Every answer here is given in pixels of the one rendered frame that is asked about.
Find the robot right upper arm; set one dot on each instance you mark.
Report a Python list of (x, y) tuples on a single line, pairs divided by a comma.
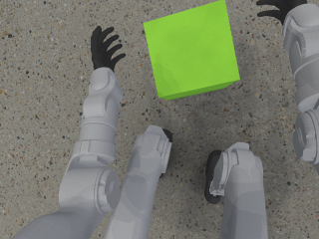
[(306, 137)]

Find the robot foot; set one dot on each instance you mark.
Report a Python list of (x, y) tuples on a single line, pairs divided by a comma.
[(169, 136), (209, 173)]

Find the robot left upper arm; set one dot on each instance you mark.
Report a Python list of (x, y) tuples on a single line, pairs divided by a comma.
[(86, 195)]

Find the left robot foot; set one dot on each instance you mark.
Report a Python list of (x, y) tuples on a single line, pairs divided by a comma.
[(169, 136)]

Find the right robot foot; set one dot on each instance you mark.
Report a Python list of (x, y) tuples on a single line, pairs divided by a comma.
[(209, 173)]

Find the left robot hand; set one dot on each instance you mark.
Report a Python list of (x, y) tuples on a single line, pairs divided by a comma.
[(101, 57)]

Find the right robot hand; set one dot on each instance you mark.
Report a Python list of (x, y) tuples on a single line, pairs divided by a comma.
[(284, 5)]

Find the carton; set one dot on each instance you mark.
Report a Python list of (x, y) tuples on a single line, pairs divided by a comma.
[(192, 51)]

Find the robot right forearm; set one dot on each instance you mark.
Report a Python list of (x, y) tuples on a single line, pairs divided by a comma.
[(301, 40)]

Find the robot left forearm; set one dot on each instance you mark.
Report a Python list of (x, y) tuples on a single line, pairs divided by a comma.
[(96, 143)]

